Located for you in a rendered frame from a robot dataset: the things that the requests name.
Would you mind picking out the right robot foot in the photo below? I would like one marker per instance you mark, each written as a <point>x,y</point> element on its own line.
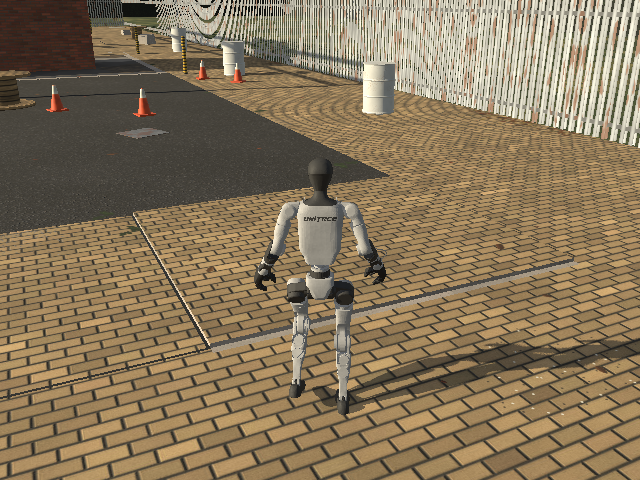
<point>342,406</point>

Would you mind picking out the robot left hand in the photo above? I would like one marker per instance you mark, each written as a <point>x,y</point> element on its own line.
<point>258,279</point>

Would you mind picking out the robot right forearm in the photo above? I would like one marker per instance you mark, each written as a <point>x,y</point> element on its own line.
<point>373,258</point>

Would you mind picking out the robot right hand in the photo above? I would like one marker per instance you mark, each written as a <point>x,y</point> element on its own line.
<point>382,274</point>

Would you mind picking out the left robot upper arm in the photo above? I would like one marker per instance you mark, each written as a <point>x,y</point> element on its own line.
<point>288,211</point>

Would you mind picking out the right robot thigh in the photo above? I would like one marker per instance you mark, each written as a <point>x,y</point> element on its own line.
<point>343,300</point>

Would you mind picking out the robot left forearm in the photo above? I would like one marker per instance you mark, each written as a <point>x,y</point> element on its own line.
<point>268,261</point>

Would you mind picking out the right robot upper arm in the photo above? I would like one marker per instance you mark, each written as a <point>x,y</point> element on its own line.
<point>351,211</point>

